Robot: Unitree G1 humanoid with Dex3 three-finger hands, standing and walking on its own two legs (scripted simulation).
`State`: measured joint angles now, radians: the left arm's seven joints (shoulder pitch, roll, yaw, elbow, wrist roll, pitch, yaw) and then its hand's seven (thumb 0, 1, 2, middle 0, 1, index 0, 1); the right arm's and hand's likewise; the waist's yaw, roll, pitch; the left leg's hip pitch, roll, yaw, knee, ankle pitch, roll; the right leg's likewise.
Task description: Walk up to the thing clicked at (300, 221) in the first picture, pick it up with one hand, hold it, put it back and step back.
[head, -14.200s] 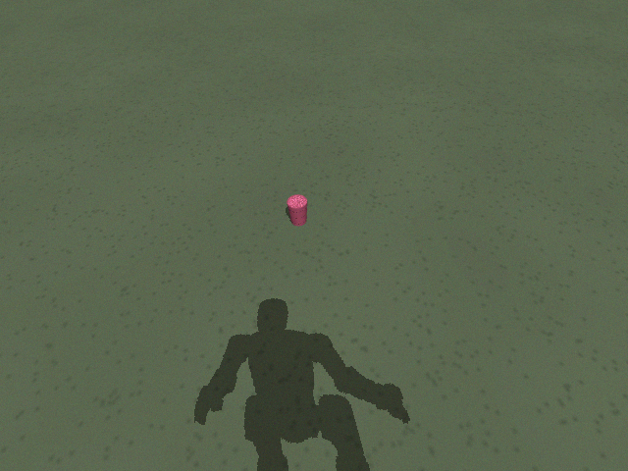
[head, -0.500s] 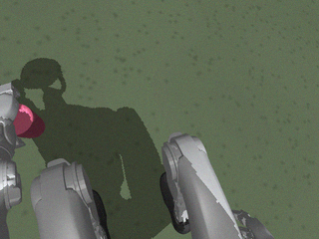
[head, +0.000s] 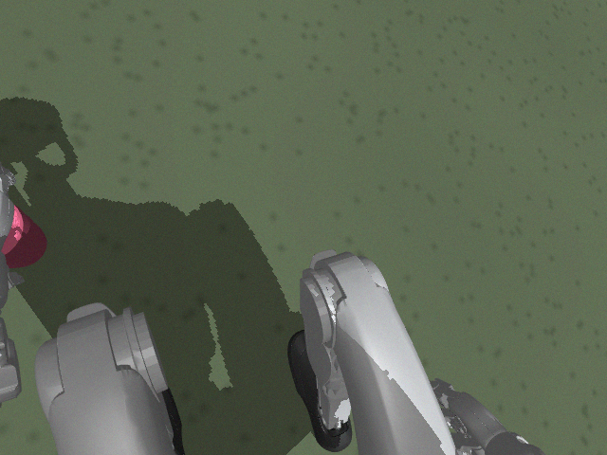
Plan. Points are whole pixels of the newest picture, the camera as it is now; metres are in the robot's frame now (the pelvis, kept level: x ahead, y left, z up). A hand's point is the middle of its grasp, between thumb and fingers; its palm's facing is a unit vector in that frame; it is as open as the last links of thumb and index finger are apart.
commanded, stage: rest palm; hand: left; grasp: from above
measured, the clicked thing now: (2, 237) +0.43 +0.33 -0.24
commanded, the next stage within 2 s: close in 0.18 s
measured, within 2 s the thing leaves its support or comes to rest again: leaves its support in 2.00 s
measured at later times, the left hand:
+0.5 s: hand out of the picture +0.42 +0.33 -0.20, palm faces -0.42 -0.18 -0.89, open 13.7 cm
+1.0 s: hand out of the picture +0.42 +0.33 -0.20, palm faces -0.42 -0.13 -0.90, open 13.5 cm
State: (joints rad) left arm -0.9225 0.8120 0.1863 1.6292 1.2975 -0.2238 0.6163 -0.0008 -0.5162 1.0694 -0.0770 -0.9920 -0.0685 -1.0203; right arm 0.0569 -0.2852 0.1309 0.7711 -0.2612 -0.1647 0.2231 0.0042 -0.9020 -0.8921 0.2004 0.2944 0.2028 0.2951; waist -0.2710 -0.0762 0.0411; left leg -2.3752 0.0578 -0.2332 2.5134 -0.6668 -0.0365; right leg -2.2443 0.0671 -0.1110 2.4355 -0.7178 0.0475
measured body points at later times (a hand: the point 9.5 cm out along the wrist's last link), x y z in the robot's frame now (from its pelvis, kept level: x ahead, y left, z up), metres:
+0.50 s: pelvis +0.00 +0.00 +0.00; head +0.23 +0.10 +0.37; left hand +0.44 +0.34 -0.15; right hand +0.05 -0.26 -0.09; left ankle +0.07 +0.14 -0.27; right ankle +0.10 -0.12 -0.27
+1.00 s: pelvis -0.01 +0.00 -0.01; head +0.23 +0.10 +0.37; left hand +0.44 +0.34 -0.15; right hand +0.06 -0.25 -0.09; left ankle +0.07 +0.14 -0.27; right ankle +0.10 -0.12 -0.27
